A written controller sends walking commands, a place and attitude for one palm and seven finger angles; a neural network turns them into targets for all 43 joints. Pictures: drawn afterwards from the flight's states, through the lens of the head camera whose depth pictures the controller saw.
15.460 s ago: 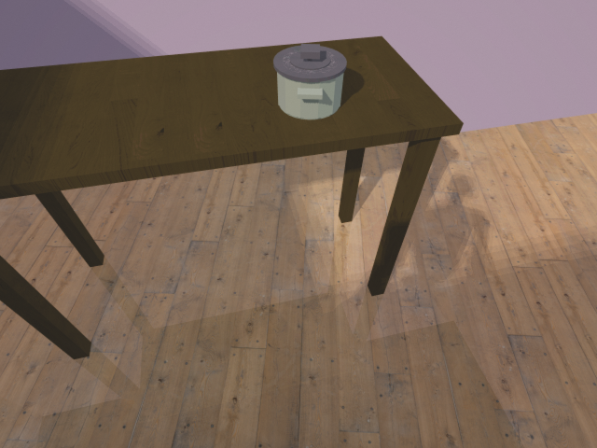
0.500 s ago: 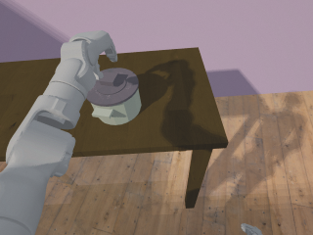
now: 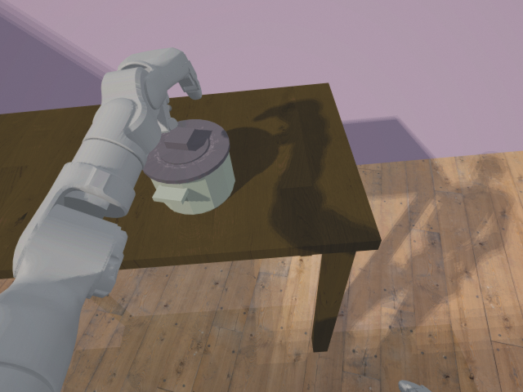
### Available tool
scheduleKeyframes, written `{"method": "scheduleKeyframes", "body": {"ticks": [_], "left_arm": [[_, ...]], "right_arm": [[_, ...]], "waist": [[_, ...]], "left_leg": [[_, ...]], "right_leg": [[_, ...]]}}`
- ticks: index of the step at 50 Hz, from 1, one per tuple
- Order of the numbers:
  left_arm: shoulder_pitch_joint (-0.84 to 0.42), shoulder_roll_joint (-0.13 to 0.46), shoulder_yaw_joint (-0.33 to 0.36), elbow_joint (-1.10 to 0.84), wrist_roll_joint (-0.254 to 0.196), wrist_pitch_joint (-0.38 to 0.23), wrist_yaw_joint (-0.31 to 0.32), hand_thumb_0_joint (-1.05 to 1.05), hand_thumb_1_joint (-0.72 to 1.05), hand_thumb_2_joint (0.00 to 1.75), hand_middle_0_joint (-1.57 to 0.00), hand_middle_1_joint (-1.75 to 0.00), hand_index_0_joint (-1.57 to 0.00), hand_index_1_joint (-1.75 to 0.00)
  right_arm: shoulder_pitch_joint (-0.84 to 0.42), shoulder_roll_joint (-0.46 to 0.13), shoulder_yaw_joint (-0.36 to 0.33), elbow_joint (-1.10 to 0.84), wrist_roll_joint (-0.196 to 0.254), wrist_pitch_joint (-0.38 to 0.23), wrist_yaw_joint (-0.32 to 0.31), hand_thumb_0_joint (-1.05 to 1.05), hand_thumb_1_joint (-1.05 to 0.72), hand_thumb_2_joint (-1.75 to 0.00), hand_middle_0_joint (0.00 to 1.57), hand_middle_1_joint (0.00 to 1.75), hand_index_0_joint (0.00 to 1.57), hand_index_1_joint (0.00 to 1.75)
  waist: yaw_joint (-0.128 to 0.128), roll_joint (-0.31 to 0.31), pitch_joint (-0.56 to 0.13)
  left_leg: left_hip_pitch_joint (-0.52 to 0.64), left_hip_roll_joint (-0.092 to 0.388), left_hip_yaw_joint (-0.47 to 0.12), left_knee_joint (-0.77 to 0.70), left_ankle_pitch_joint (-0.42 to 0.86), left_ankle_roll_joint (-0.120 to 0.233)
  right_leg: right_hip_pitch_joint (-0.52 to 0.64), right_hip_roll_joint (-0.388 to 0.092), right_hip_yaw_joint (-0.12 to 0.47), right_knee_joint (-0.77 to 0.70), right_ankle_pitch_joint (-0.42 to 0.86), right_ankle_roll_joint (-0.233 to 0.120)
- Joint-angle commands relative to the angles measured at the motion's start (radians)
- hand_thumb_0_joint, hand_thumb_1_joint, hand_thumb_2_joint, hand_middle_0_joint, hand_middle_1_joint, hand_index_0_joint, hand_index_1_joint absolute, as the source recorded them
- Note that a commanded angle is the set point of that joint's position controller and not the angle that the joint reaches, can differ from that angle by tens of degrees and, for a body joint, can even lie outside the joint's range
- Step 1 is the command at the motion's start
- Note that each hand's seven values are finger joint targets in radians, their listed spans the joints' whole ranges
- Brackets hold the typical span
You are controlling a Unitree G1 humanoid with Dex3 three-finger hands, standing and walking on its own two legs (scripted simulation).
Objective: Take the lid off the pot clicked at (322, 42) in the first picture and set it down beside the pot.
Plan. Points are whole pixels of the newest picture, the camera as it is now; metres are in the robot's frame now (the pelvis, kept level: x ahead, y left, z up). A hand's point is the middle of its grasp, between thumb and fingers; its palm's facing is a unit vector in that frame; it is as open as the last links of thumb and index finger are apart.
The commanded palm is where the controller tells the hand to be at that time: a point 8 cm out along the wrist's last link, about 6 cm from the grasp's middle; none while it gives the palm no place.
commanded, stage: move the open hand above the knob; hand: left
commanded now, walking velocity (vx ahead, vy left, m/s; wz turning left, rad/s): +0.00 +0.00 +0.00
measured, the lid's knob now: (180, 138) +0.50 +0.13 +0.14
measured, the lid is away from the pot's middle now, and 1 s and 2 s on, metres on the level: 0.00 0.00 0.00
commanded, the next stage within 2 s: lower the open fingers around the knob in 0.28 s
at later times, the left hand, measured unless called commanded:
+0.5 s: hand (160, 123) +0.45 +0.13 +0.20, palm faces -0.26 -0.08 -0.96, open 10.0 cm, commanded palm +0.44 +0.14 +0.26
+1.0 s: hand (169, 137) +0.47 +0.14 +0.16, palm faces -0.36 -0.10 -0.93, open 10.0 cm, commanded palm +0.46 +0.14 +0.22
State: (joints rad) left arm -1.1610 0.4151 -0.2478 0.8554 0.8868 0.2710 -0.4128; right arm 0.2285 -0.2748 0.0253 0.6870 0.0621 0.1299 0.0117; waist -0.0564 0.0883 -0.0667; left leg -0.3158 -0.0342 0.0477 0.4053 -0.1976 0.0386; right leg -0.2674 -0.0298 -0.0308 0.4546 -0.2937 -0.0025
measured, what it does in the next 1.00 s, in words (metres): stands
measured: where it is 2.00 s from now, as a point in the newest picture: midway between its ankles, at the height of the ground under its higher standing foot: outside the picture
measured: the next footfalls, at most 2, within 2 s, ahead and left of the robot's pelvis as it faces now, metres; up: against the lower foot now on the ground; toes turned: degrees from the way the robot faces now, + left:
none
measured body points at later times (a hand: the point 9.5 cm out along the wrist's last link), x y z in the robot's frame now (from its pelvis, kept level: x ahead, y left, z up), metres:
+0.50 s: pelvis -0.02 +0.00 +0.00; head +0.00 -0.03 +0.45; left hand +0.46 +0.14 +0.26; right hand +0.12 -0.25 -0.13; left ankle +0.00 +0.10 -0.74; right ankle -0.04 -0.11 -0.74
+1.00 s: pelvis -0.01 +0.01 +0.00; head +0.03 -0.02 +0.45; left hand +0.48 +0.14 +0.22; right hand +0.07 -0.26 -0.14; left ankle +0.00 +0.10 -0.74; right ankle -0.04 -0.11 -0.74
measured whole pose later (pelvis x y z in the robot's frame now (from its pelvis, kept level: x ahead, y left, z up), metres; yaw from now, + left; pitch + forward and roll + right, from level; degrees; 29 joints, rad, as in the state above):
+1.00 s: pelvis -0.01 +0.01 +0.00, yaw +0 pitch +6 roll +0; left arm -1.16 0.39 -0.27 0.95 0.88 0.27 -0.44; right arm 0.27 -0.29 0.00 0.70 0.06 0.10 -0.01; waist -0.08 0.06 -0.05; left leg -0.34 -0.04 0.04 0.43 -0.20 0.05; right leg -0.28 -0.03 -0.04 0.45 -0.29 0.00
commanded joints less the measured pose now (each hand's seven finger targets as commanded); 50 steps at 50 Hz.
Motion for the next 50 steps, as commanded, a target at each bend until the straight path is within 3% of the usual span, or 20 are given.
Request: {"method": "scheduleKeyframes", "body": {"ticks": [1, 2, 5, 6, 9, 10, 15, 17, 19, 22, 23, 26, 27, 30, 35, 37, 41, 47, 48, 50], "left_arm": [[-0.456, 0.173, 0.012, -0.169, 0.027, 0.026, 0.021, 0.0, -0.37, 1.64, -0.87, -0.08, -0.87, -0.08], [-0.458, 0.108, -0.034, -0.215, 0.006, 0.024, 0.01, 0.0, -0.37, 1.64, -0.87, -0.08, -0.87, -0.08], [-0.558, 0.262, 0.07, -0.329, 0.018, 0.01, 0.008, 0.0, -0.37, 1.64, -0.87, -0.08, -0.87, -0.08], [-0.585, 0.254, 0.054, -0.34, 0.016, 0.003, 0.009, 0.0, -0.37, 1.64, -0.87, -0.08, -0.87, -0.08], [-0.604, 0.219, 0.028, -0.276, 0.015, 0.003, 0.017, 0.0, -0.37, 1.64, -0.87, -0.08, -0.87, -0.08], [-0.565, 0.26, 0.065, -0.2, 0.022, 0.011, 0.026, 0.0, -0.37, 1.64, -0.87, -0.08, -0.87, -0.08], [-0.573, 0.181, 0.008, -0.234, 0.025, 0.008, 0.035, 0.0, -0.37, 1.64, -0.87, -0.08, -0.87, -0.08], [-0.511, 0.123, -0.024, -0.151, 0.011, 0.024, 0.029, 0.0, -0.37, 1.64, -0.87, -0.08, -0.87, -0.08], [-0.542, 0.223, 0.043, -0.152, 0.03, 0.027, 0.027, 0.0, -0.37, 1.64, -0.87, -0.08, -0.87, -0.08], [-0.547, 0.172, 0.008, -0.12, -0.009, 0.05, 0.008, 0.0, -0.37, 1.64, -0.87, -0.08, -0.87, -0.08], [-0.56, 0.204, 0.032, -0.105, 0.005, 0.053, 0.006, 0.0, -0.37, 1.64, -0.87, -0.08, -0.87, -0.08], [-0.611, 0.143, -0.031, -0.085, 0.006, 0.06, -0.005, 0.0, -0.37, 1.64, -0.87, -0.08, -0.87, -0.08], [-0.624, 0.109, -0.052, -0.11, -0.012, 0.052, -0.007, 0.0, -0.37, 1.64, -0.87, -0.08, -0.87, -0.08], [-0.641, 0.199, 0.018, -0.112, 0.008, 0.041, -0.008, 0.0, -0.37, 1.64, -0.87, -0.08, -0.87, -0.08], [-0.618, 0.242, 0.052, -0.027, 0.025, 0.04, -0.004, 0.0, -0.37, 1.64, -0.87, -0.08, -0.87, -0.08], [-0.608, 0.146, -0.017, -0.035, 0.009, 0.031, -0.005, 0.0, -0.37, 1.64, -0.87, -0.08, -0.87, -0.08], [-0.571, 0.21, 0.038, -0.015, 0.022, 0.024, -0.006, 0.0, -0.37, 1.64, -0.87, -0.08, -0.87, -0.08], [-0.554, 0.173, 0.021, -0.098, 0.004, -0.002, 0.002, 0.0, -0.37, 1.64, -0.87, -0.08, -0.87, -0.08], [-0.529, 0.238, 0.077, -0.073, 0.023, -0.001, 0.01, 0.0, -0.37, 1.64, -0.87, -0.08, -0.87, -0.08], [-0.532, 0.183, 0.029, -0.059, 0.022, 0.002, 0.012, 0.0, -0.37, 1.64, -0.87, -0.08, -0.87, -0.08]], "right_arm": [[-0.096, -0.114, -0.036, -0.151, 0.013, -0.028, 0.004, 0.0, -0.9, -0.9, 0.2, 0.3, 0.2, 0.3], [-0.095, -0.114, -0.044, -0.161, 0.015, -0.024, 0.008, 0.0, -0.9, -0.9, 0.2, 0.3, 0.2, 0.3], [-0.099, -0.117, -0.044, -0.164, 0.011, -0.034, -0.001, 0.0, -0.9, -0.9, 0.2, 0.3, 0.2, 0.3], [-0.102, -0.112, -0.04, -0.165, 0.012, -0.04, -0.005, 0.0, -0.9, -0.9, 0.2, 0.3, 0.2, 0.3], [-0.079, -0.109, -0.04, -0.136, 0.013, -0.043, -0.012, 0.0, -0.9, -0.9, 0.2, 0.3, 0.2, 0.3], [-0.076, -0.114, -0.037, -0.123, 0.015, -0.04, -0.015, 0.0, -0.9, -0.9, 0.2, 0.3, 0.2, 0.3], [-0.096, -0.106, -0.034, -0.133, 0.011, -0.046, -0.006, 0.0, -0.9, -0.9, 0.2, 0.3, 0.2, 0.3], [-0.089, -0.111, -0.039, -0.127, 0.012, -0.033, -0.004, 0.0, -0.9, -0.9, 0.2, 0.3, 0.2, 0.3], [-0.099, -0.117, -0.031, -0.129, 0.011, -0.031, -0.008, 0.0, -0.9, -0.9, 0.2, 0.3, 0.2, 0.3], [-0.099, -0.118, -0.032, -0.134, 0.013, -0.031, -0.012, 0.0, -0.9, -0.9, 0.2, 0.3, 0.2, 0.3], [-0.094, -0.116, -0.03, -0.125, 0.012, -0.032, -0.014, 0.0, -0.9, -0.9, 0.2, 0.3, 0.2, 0.3], [-0.086, -0.115, -0.03, -0.119, 0.015, -0.039, -0.019, 0.0, -0.9, -0.9, 0.2, 0.3, 0.2, 0.3], [-0.078, -0.117, -0.036, -0.123, 0.013, -0.043, -0.02, 0.0, -0.9, -0.9, 0.2, 0.3, 0.2, 0.3], [-0.06, -0.121, -0.036, -0.116, 0.003, -0.059, -0.024, 0.0, -0.9, -0.9, 0.2, 0.3, 0.2, 0.3], [-0.026, -0.129, -0.04, -0.1, 0.001, -0.058, -0.028, 0.0, -0.9, -0.9, 0.2, 0.3, 0.2, 0.3], [-0.024, -0.128, -0.045, -0.106, 0.002, -0.059, -0.025, 0.0, -0.9, -0.9, 0.2, 0.3, 0.2, 0.3], [-0.007, -0.132, -0.047, -0.104, -0.003, -0.062, -0.023, 0.0, -0.9, -0.9, 0.2, 0.3, 0.2, 0.3], [0.009, -0.135, -0.06, -0.115, -0.004, -0.063, -0.017, 0.0, -0.9, -0.9, 0.2, 0.3, 0.2, 0.3], [0.014, -0.134, -0.06, -0.107, -0.005, -0.063, -0.018, 0.0, -0.9, -0.9, 0.2, 0.3, 0.2, 0.3], [0.012, -0.13, -0.057, -0.103, 0.0, -0.059, -0.016, 0.0, -0.9, -0.9, 0.2, 0.3, 0.2, 0.3]], "waist": [[0.01, -0.156, -0.345], [-0.003, -0.149, -0.35], [0.002, -0.141, -0.431], [-0.003, -0.119, -0.437], [-0.016, -0.138, -0.372], [-0.007, -0.154, -0.338], [0.0, -0.085, -0.388], [-0.012, -0.116, -0.332], [0.0, -0.139, -0.348], [-0.01, -0.149, -0.341], [-0.007, -0.174, -0.341], [-0.028, -0.157, -0.298], [-0.036, -0.145, -0.317], [-0.023, -0.132, -0.388], [-0.02, -0.17, -0.35], [-0.033, -0.13, -0.353], [-0.023, -0.14, -0.374], [-0.027, -0.112, -0.408], [-0.017, -0.124, -0.41], [-0.026, -0.126, -0.371]], "left_leg": [[0.246, -0.021, -0.046, 0.032, 0.404, 0.044], [0.265, -0.019, -0.053, 0.038, 0.413, 0.047], [0.304, -0.025, -0.056, 0.042, 0.379, 0.052], [0.312, -0.028, -0.061, 0.04, 0.379, 0.052], [0.297, -0.024, -0.063, 0.033, 0.326, 0.048], [0.26, -0.024, -0.061, 0.022, 0.28, 0.045], [0.302, -0.02, -0.073, 0.028, 0.321, 0.033], [0.265, -0.021, -0.067, 0.029, 0.287, 0.036], [0.241, -0.022, -0.06, 0.021, 0.252, 0.034], [0.224, -0.034, -0.061, 0.018, 0.24, 0.041], [0.221, -0.032, -0.06, 0.014, 0.218, 0.04], [0.228, -0.035, -0.065, 0.01, 0.189, 0.042], [0.243, -0.035, -0.069, 0.016, 0.202, 0.043], [0.275, -0.038, -0.08, 0.024, 0.231, 0.044], [0.221, -0.039, -0.072, 0.013, 0.186, 0.045], [0.242, -0.036, -0.075, 0.024, 0.236, 0.045], [0.248, -0.036, -0.077, 0.033, 0.263, 0.045], [0.297, -0.025, -0.082, 0.053, 0.395, 0.051], [0.295, -0.022, -0.08, 0.054, 0.38, 0.049], [0.284, -0.023, -0.077, 0.048, 0.363, 0.047]], "right_leg": [[0.057, 0.034, 0.0, -0.02, 0.465, -0.027], [0.041, 0.033, -0.005, -0.03, 0.452, -0.028], [0.09, 0.034, 0.011, -0.027, 0.464, -0.026], [0.083, 0.034, 0.01, -0.023, 0.456, -0.028], [0.033, 0.042, -0.003, -0.034, 0.4, -0.031], [0.035, 0.042, -0.004, -0.037, 0.371, -0.032], [0.018, 0.037, -0.007, -0.02, 0.363, -0.041], [0.003, 0.036, -0.012, -0.035, 0.35, -0.041], [0.037, 0.035, -0.004, -0.03, 0.353, -0.039], [0.05, 0.03, -0.005, -0.034, 0.383, -0.037], [0.054, 0.032, -0.001, -0.035, 0.369, -0.032], [0.003, 0.038, -0.006, -0.044, 0.332, -0.033], [0.0, 0.038, -0.012, -0.045, 0.337, -0.035], [0.032, 0.04, 0.0, -0.032, 0.369, -0.035], [0.036, 0.041, 0.0, -0.04, 0.353, -0.031], [0.007, 0.041, -0.009, -0.036, 0.371, -0.038], [0.025, 0.046, -0.006, -0.03, 0.396, -0.035], [0.019, 0.048, -0.009, -0.031, 0.451, -0.036], [0.026, 0.05, -0.003, -0.027, 0.44, -0.034], [0.0, 0.052, -0.01, -0.029, 0.424, -0.034]]}}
